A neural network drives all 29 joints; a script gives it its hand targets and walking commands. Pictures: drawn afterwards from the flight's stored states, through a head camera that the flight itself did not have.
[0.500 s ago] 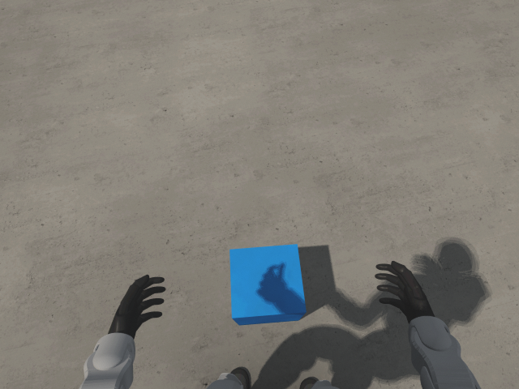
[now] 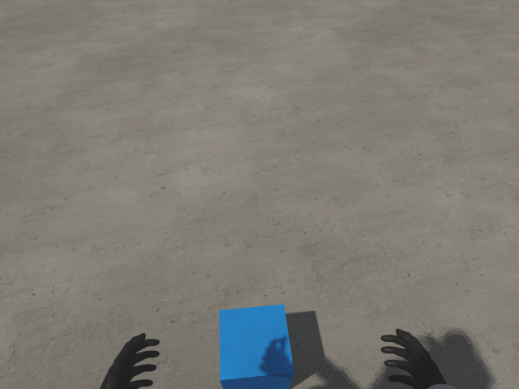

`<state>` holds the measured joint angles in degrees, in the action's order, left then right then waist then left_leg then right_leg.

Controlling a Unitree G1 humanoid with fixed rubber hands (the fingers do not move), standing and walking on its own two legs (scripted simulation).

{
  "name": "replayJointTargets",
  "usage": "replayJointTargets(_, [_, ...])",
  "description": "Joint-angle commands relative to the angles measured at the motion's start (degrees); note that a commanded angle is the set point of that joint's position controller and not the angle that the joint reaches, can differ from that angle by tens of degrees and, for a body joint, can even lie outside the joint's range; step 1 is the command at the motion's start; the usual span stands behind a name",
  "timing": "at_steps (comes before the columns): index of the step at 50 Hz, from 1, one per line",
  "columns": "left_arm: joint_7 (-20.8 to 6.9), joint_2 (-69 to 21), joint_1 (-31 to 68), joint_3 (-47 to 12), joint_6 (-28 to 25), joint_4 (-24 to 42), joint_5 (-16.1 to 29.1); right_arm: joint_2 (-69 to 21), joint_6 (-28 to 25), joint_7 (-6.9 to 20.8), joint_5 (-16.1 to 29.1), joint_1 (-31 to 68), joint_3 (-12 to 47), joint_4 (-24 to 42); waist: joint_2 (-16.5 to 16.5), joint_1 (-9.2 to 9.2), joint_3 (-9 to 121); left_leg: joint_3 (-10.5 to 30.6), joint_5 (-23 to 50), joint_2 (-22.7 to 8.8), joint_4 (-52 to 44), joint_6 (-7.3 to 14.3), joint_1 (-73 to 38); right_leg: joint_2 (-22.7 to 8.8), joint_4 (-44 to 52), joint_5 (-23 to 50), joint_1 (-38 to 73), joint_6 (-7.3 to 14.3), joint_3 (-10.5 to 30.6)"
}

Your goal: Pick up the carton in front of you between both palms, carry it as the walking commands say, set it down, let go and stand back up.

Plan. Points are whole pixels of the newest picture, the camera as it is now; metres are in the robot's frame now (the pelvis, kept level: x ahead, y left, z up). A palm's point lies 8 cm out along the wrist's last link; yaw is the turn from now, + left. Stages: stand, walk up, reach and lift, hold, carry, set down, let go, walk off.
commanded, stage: let go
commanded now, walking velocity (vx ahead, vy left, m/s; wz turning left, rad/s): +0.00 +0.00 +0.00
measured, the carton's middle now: (254, 351) +0.38 +0.03 -0.65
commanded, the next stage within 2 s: stand in 0.16 s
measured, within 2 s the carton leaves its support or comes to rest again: neither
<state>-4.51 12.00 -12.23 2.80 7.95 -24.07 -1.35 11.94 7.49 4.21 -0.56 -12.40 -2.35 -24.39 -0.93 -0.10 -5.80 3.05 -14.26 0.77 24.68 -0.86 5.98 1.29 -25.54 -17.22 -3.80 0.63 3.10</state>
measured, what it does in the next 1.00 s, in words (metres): stands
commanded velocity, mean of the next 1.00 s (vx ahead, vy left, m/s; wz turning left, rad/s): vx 0.00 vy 0.00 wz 0.00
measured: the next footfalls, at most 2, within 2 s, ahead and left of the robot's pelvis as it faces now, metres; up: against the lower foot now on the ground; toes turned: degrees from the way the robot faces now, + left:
none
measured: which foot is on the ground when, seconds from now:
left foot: down 0.00-1.00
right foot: down 0.00-1.00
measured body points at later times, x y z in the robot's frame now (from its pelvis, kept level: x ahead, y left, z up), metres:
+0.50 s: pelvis +0.01 +0.02 +0.00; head +0.01 +0.03 +0.45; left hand +0.15 +0.30 -0.10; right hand +0.15 -0.28 -0.09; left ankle +0.00 +0.13 -0.74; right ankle -0.03 -0.11 -0.74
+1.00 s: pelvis +0.00 +0.02 +0.00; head +0.00 +0.03 +0.45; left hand +0.12 +0.32 -0.11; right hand +0.12 -0.28 -0.10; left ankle +0.00 +0.13 -0.74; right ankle -0.03 -0.11 -0.74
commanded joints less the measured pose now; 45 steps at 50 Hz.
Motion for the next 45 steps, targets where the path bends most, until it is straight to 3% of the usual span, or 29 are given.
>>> replayJointTargets(1, [0.22,5.80,1.53,2.01,-0.30,5.50,-0.20,4.79,-0.25,-0.12,-0.32,2.57,-1.68,5.57,0.24,0.30,2.41,-3.27,10.97,2.63,-1.90,-0.16,-5.64,0.57,5.72,11.85,-5.58,-1.88,-2.04])
replayJointTargets(4, [0.28,5.59,1.71,1.85,-0.34,5.69,-0.15,4.90,-0.14,-0.21,-0.60,2.57,-1.88,5.55,0.12,0.08,3.01,-2.98,12.62,2.36,-1.97,-0.08,-6.11,0.93,5.25,13.70,-4.61,-1.97,-2.14])
replayJointTargets(5, [1.76,7.30,2.85,2.05,2.70,9.01,-1.23,4.89,-1.81,-1.33,0.26,-0.98,-2.33,2.50,1.72,-0.59,6.27,-3.29,12.55,3.83,-0.07,-0.56,-5.22,0.92,3.18,18.38,-2.39,-1.55,-2.17])
replayJointTargets(6, [2.40,6.76,1.86,1.34,3.36,8.27,-0.77,5.26,-2.15,-1.88,0.29,-0.17,-1.82,3.43,0.48,-0.64,6.06,-3.02,12.59,3.61,0.25,-0.28,-4.68,0.89,2.66,19.50,-2.82,-1.69,-2.06])
replayJointTargets(8, [3.09,6.37,1.61,0.88,3.89,8.43,-0.26,5.45,-2.38,-2.19,0.61,1.01,-1.20,3.75,0.25,0.16,5.56,-2.92,12.70,3.46,0.37,-0.28,-3.34,0.87,2.47,18.37,-3.44,-1.57,-2.17])
replayJointTargets(9, [5.46,12.72,2.50,2.83,-0.29,-0.21,-0.04,11.37,-3.91,-4.30,-2.11,3.18,-2.41,-4.39,-4.00,1.52,3.70,-0.82,12.15,-2.03,1.42,-0.54,4.29,-2.23,2.46,12.04,-8.77,-2.66,-1.26])
replayJointTargets(10, [6.02,12.70,1.32,2.70,-2.35,-0.93,-0.62,12.26,-4.68,-5.11,-2.12,1.87,-2.98,-4.83,-3.46,0.53,4.55,-0.03,10.58,-2.45,1.36,-0.29,4.08,-2.76,2.53,8.98,-8.18,-2.22,0.05])
replayJointTargets(13, [5.82,11.02,2.49,2.00,-5.05,-3.55,-1.08,11.81,-6.36,-5.36,-2.34,3.09,-2.32,-8.07,-0.02,0.22,5.74,1.05,6.09,-3.07,0.35,0.26,5.87,-3.28,2.42,4.49,-8.27,-1.37,1.72])
replayJointTargets(21, [5.84,13.46,2.57,1.56,-7.27,-10.28,-0.97,13.80,-7.78,-5.46,-2.07,4.22,-2.12,-13.45,2.28,-0.01,9.02,2.64,14.22,-4.50,0.53,1.11,3.50,-4.02,1.36,12.45,-6.18,-1.19,2.29])
replayJointTargets(45, [6.09,16.55,3.09,0.24,-8.55,-20.50,-0.36,17.22,-8.49,-5.64,-1.20,5.74,-0.82,-22.87,0.89,-0.07,7.22,3.94,15.88,-5.61,-2.24,1.97,1.00,-5.78,4.30,14.42,-4.08,-0.76,3.21])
